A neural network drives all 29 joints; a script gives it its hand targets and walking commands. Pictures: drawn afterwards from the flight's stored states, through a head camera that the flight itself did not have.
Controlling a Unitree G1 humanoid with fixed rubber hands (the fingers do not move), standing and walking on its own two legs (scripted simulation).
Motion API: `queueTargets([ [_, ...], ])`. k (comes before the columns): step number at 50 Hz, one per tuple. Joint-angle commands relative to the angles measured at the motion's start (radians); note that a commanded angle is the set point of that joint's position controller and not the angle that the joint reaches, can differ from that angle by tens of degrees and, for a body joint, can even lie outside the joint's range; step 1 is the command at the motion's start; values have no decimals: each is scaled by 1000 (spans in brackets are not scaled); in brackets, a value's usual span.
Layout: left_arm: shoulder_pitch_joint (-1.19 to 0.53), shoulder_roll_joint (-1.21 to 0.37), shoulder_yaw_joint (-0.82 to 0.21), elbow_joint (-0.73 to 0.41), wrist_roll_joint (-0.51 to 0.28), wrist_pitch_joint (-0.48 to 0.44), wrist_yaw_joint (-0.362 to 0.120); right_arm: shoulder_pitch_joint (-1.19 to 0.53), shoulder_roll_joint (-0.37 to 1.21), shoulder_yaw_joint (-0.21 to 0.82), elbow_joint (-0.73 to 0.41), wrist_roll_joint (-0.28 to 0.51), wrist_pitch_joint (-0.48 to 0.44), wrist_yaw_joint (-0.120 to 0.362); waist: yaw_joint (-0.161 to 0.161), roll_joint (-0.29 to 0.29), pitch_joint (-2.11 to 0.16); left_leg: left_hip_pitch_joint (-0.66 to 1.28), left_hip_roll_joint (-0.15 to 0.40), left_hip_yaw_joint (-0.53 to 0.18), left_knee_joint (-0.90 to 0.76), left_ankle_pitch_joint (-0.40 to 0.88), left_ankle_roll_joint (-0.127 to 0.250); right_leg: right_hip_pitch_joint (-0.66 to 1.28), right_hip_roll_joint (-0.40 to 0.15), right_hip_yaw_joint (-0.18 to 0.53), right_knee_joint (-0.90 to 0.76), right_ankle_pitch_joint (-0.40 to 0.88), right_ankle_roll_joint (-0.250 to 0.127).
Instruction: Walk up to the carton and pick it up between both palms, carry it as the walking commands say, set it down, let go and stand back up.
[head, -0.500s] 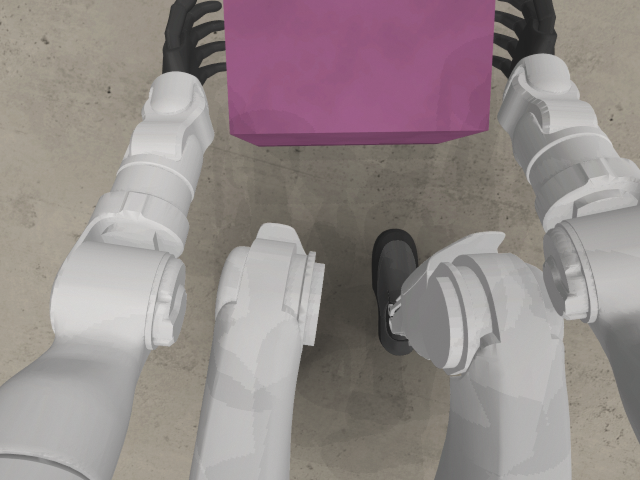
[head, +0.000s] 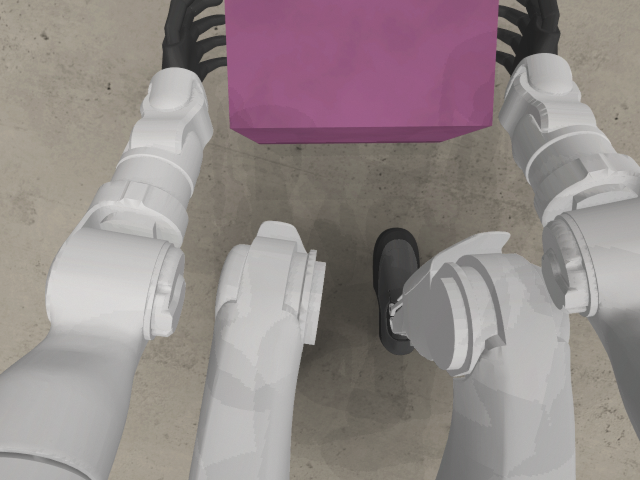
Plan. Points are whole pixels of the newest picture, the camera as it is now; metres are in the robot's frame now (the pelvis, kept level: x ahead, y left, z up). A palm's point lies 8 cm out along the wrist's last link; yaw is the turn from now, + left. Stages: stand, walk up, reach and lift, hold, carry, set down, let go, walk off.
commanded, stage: set down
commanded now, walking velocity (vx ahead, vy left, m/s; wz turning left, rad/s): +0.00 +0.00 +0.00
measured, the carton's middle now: (354, 77) +0.51 -0.01 -0.25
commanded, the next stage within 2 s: none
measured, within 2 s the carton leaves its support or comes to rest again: neither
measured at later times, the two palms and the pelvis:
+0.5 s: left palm (184, 72) +0.49 +0.18 -0.16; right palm (531, 59) +0.51 -0.19 -0.16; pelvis +0.00 +0.00 +0.00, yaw +0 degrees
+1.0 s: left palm (184, 100) +0.47 +0.19 -0.19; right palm (552, 101) +0.47 -0.23 -0.18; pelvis +0.01 +0.01 +0.00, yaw +1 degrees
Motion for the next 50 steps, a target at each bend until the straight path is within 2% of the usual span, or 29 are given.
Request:
queueTargets([
  [1,-425,-606,-182,-151,32,2,-154,-312,648,92,-131,-50,21,173,27,93,-885,173,41,-141,-360,124,26,471,32,125,-95,10,8],
  [2,-401,-580,-169,-129,37,1,-150,-321,638,107,-140,-41,21,173,49,73,-889,189,42,-141,-340,142,29,469,33,132,-93,10,15],
  [6,-416,-584,-171,-135,19,0,-152,-313,623,95,-136,-50,16,169,29,64,-878,173,40,-145,-353,129,26,475,28,123,-91,8,12],
  [7,-415,-575,-179,-140,10,-5,-147,-296,615,75,-114,-59,12,166,4,74,-862,181,42,-150,-353,134,21,455,28,115,-93,12,13],
  [8,-404,-565,-164,-125,24,-3,-147,-294,602,80,-118,-56,16,171,27,70,-864,196,45,-151,-355,127,23,463,26,122,-92,-3,15],
  [9,-396,-540,-160,-111,18,-2,-145,-284,587,81,-115,-56,14,165,12,58,-838,180,46,-147,-360,115,22,446,28,112,-99,-8,21],
  [11,-387,-524,-149,-90,33,-4,-140,-306,576,79,-120,-56,13,167,39,62,-817,173,43,-153,-362,115,26,436,25,118,-90,-15,21],
  [16,-358,-444,-130,-116,30,-8,-123,-254,488,63,-111,-52,7,149,38,57,-851,182,49,-152,-348,121,21,476,17,131,-94,-10,22],
  [19,-312,-343,-107,-95,25,-17,-102,-213,392,37,-124,-62,2,129,24,46,-837,175,53,-150,-351,113,19,467,14,124,-97,-17,28],
  [20,-285,-321,-106,-62,18,-14,-97,-190,355,22,-105,-59,5,123,13,70,-823,200,59,-159,-359,119,16,455,6,125,-96,-12,27],
  [21,-246,-236,-67,-90,36,-18,-80,-167,272,10,-121,-55,-1,109,36,79,-856,195,57,-150,-353,106,12,474,1,132,-96,-33,27],
  [23,-212,-172,-62,-102,30,-25,-61,-114,211,0,-108,-42,-3,94,32,81,-874,239,61,-151,-354,133,6,497,-4,129,-98,-7,29],
  [24,-214,-113,-46,-110,31,-33,-48,-97,180,13,-127,-49,-5,85,34,55,-887,246,61,-156,-349,155,8,498,0,129,-94,7,33],
  [25,-178,-93,-47,-99,26,-27,-43,-68,145,-2,-131,-40,-6,79,23,76,-889,236,71,-160,-360,162,7,522,-12,131,-91,37,31],
  [28,-132,-31,-9,-141,35,-28,-29,-26,112,-7,-166,-27,-3,68,42,53,-945,246,68,-150,-334,192,5,543,-13,138,-87,64,37],
  [30,-121,-7,-1,-186,28,-31,-25,6,85,-28,-182,-22,-6,64,27,79,-1003,291,72,-156,-323,255,-1,570,-17,140,-75,126,33],
  [32,-137,6,-2,-269,37,-41,-20,22,97,-31,-223,-16,-10,66,11,94,-1065,346,71,-160,-325,322,-4,585,-16,131,-66,189,36],
  [34,-100,9,8,-286,59,-42,-19,38,111,-13,-231,0,-4,74,43,84,-1098,354,71,-162,-320,344,1,591,-22,141,-64,203,39],
  [36,-86,33,11,-345,59,-35,-19,60,101,-28,-247,-5,8,78,42,100,-1111,401,72,-167,-331,374,-1,551,-24,139,-65,194,38],
  [37,-82,31,3,-346,63,-31,-17,73,83,-52,-242,-12,9,81,17,116,-1111,412,77,-170,-334,363,-5,534,-28,131,-64,180,39],
  [38,-63,61,31,-361,67,-31,-18,82,62,-73,-274,-12,11,83,31,99,-1123,421,73,-175,-327,393,-5,531,-27,135,-65,191,42],
  [39,-57,41,12,-340,58,-23,-18,88,47,-73,-260,-7,17,88,18,118,-1108,425,82,-177,-340,361,-6,509,-34,126,-62,161,39],
  [40,-49,79,48,-402,67,-25,-17,65,27,-78,-351,-6,10,90,36,101,-1159,460,76,-177,-317,382,3,518,-30,135,-53,169,37],
  [41,-43,76,39,-389,65,-17,-16,52,23,-75,-360,0,15,98,50,97,-1171,469,79,-181,-332,408,-1,503,-35,123,-49,173,42],
  [42,-25,74,37,-364,58,-13,-18,61,5,-79,-368,-3,17,102,28,88,-1155,455,82,-174,-331,379,0,509,-36,117,-51,162,43],
  [43,-39,83,54,-418,53,-11,-24,15,6,-63,-428,2,17,104,54,69,-1153,457,75,-170,-334,383,10,513,-35,134,-63,153,39],
  [47,-31,114,69,-411,46,12,-29,7,-70,-101,-478,-14,33,111,42,43,-1166,460,89,-176,-340,314,9,515,-51,121,-58,103,46],
  [48,-16,148,100,-402,71,15,-27,-10,-78,-96,-477,2,39,116,90,51,-1154,459,92,-171,-332,296,12,504,-53,128,-46,78,48],
  [50,-13,164,114,-372,75,27,-25,8,-132,-142,-451,-28,48,114,63,55,-1132,452,98,-180,-340,248,7,485,-59,116,-41,48,49],
])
